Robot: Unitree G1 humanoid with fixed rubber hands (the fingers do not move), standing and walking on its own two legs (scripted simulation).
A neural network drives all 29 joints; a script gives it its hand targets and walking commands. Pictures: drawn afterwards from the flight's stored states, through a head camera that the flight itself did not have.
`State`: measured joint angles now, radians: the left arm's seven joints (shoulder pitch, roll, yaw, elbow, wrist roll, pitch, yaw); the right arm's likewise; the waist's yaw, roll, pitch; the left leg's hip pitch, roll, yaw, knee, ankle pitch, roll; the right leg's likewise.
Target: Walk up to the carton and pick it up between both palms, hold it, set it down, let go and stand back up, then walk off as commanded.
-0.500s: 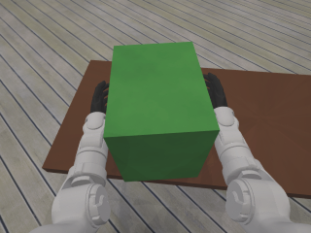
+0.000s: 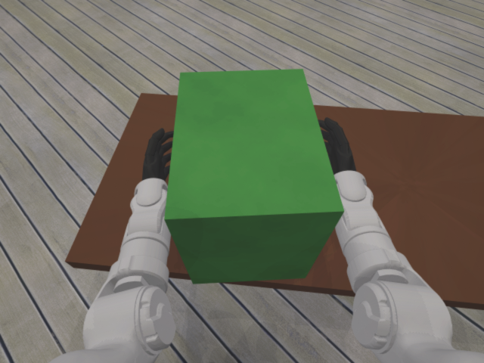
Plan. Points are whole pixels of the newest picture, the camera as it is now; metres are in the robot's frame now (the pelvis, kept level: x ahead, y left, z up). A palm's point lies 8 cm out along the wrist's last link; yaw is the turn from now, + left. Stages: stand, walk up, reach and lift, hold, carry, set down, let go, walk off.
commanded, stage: set down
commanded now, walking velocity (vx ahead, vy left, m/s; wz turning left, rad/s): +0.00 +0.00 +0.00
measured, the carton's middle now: (245, 180) +0.42 +0.07 +0.02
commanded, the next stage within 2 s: none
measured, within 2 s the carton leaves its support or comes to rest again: neither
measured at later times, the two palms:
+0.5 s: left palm (156, 177) +0.38 +0.22 +0.05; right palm (340, 166) +0.43 -0.09 +0.07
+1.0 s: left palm (158, 196) +0.38 +0.22 +0.00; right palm (334, 174) +0.44 -0.09 +0.04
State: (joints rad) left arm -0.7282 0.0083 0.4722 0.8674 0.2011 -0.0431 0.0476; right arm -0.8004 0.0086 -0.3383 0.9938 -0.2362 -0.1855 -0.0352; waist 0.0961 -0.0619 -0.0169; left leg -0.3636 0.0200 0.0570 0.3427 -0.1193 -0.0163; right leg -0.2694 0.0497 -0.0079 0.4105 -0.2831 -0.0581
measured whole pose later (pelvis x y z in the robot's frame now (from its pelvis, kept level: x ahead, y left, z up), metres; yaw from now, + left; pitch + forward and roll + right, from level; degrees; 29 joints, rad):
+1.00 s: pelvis +0.00 +0.01 +0.00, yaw +0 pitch +14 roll +1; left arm -0.73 0.00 0.49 1.03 0.22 -0.16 0.14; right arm -0.80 -0.05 -0.24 1.06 0.00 -0.19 -0.03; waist 0.11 -0.06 -0.06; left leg -0.49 0.02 0.06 0.37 -0.12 -0.02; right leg -0.38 0.05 -0.01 0.41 -0.27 -0.06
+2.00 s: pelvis -0.06 +0.03 -0.01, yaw -2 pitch +16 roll -2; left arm -0.32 0.00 0.21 0.49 0.14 -0.12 0.14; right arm -0.52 -0.29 -0.02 0.97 0.29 -0.33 0.12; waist 0.12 -0.04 -0.15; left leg -0.67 0.06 0.04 0.43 -0.06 0.00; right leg -0.54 0.09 -0.01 0.41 -0.16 -0.04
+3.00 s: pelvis -0.06 +0.03 +0.00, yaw -1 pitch +3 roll -2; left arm 0.09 0.00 0.08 0.27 0.12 0.00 0.21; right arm 0.08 -0.29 -0.02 0.66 0.34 -0.27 0.19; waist 0.07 -0.09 -0.14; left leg -0.40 0.04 0.04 0.43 -0.08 0.01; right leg -0.28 0.07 -0.01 0.43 -0.20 -0.04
